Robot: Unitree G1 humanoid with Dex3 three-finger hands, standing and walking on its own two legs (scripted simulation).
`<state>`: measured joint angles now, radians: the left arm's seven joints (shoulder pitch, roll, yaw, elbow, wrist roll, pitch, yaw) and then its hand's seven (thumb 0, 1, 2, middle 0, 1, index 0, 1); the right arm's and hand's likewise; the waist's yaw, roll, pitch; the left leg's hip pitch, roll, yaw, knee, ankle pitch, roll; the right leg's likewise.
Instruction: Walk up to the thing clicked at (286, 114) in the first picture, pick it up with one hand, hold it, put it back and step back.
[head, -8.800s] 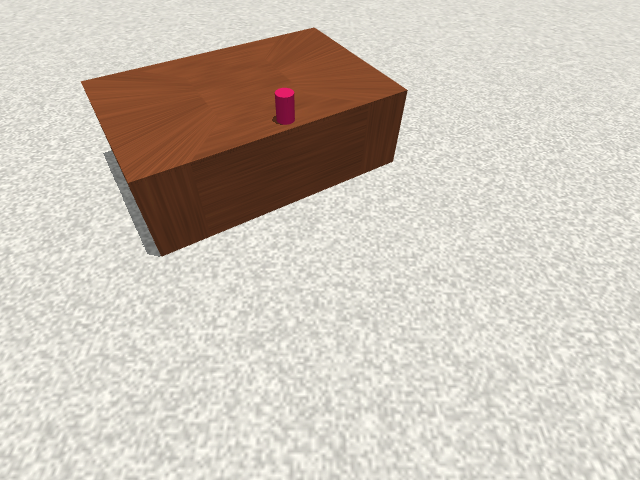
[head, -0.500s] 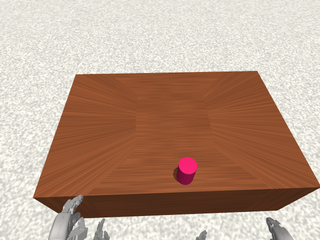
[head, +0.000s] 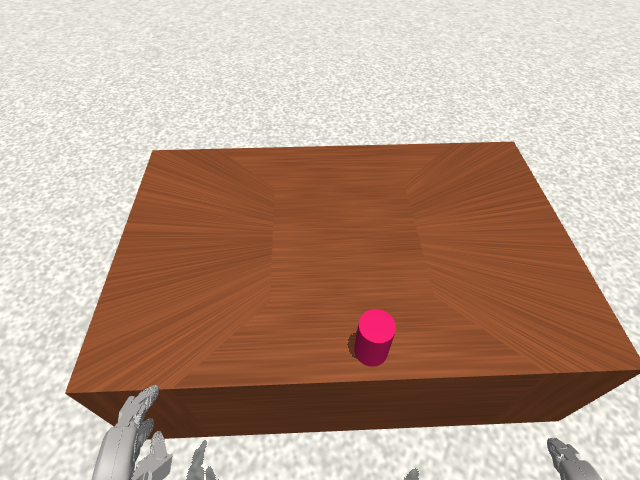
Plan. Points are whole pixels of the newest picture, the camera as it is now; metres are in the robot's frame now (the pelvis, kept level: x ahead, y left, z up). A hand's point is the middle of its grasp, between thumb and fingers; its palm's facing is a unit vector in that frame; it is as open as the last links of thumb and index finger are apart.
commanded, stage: go down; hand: right
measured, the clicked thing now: (373, 338) +0.44 -0.09 -0.28
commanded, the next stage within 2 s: approach in 1.60 s
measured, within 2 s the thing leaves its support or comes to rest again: neither
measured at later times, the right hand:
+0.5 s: hand (536, 372) +0.28 -0.27 -0.03, palm faces +0.06 +0.98 -0.18, open 17.5 cm
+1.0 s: hand (544, 314) +0.35 -0.29 +0.00, palm faces +0.01 +1.00 -0.09, open 17.7 cm
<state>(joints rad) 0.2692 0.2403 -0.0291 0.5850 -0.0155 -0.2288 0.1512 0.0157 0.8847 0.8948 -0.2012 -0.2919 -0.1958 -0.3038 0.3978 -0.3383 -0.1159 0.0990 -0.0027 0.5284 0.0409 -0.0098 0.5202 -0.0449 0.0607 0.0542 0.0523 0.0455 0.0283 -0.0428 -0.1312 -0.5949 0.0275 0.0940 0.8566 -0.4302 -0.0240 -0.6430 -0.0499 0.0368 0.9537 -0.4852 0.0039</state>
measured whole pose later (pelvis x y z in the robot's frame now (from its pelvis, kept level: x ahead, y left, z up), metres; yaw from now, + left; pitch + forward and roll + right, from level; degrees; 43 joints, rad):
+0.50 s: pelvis -0.02 +0.00 +0.00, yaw +0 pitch +9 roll +3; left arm 0.28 0.25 -0.04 0.68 0.00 -0.25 0.17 0.01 0.88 0.89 -0.20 -0.29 -0.20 -0.30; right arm -0.13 -0.47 -0.28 0.55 0.07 0.31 0.24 -0.01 0.54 -0.05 0.06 0.05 0.05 0.05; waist 0.06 -0.03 -0.09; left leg -0.60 0.02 0.08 0.83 -0.39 -0.02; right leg -0.64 -0.05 0.03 0.93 -0.45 0.00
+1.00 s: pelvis -0.02 +0.00 +0.00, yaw +2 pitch +13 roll +2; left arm 0.36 0.29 -0.03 0.69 0.00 -0.17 0.10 0.01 0.90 0.89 -0.20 -0.29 -0.20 -0.30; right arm -0.47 -0.61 -0.42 1.03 0.08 -0.12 0.45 -0.02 0.60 -0.03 0.05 0.05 0.05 0.05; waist 0.08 0.00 -0.06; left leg -0.70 0.02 0.06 0.84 -0.37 -0.02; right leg -0.73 -0.06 0.00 0.92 -0.42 0.00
